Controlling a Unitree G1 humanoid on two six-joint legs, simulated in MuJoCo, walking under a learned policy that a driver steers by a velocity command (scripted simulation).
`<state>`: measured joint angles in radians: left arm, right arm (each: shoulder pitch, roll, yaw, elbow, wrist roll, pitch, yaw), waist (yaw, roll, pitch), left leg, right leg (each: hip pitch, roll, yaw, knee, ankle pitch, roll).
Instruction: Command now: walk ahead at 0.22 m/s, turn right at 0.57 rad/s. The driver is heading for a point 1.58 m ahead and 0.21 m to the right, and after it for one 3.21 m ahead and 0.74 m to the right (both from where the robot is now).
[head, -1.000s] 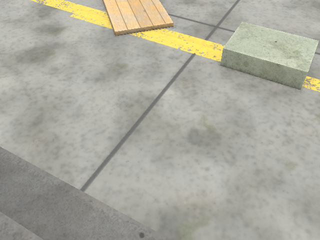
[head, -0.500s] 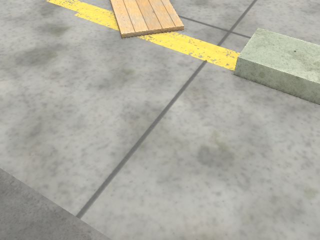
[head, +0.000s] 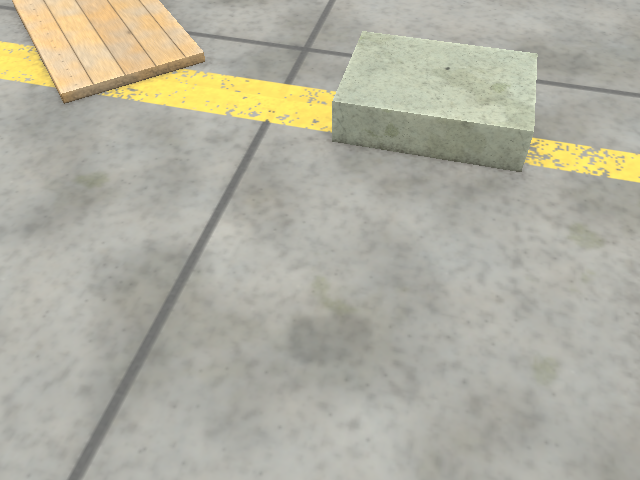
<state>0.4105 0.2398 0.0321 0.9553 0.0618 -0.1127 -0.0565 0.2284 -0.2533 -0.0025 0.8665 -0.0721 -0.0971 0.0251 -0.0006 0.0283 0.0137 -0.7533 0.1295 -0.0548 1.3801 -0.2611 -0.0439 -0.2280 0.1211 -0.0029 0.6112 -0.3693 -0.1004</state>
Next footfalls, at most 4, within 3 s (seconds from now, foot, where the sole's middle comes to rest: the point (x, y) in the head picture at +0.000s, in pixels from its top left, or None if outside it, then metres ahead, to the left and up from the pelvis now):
0.32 left None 0.34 0.15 -0.93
0.90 right None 0.26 -0.12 -0.94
1.42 left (362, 454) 0.65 -0.06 -0.94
1.88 right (437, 408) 0.76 -0.26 -0.93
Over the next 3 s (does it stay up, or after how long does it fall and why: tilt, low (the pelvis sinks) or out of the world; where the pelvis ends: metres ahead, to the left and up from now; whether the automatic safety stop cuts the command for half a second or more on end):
stays up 0.71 -0.16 -0.17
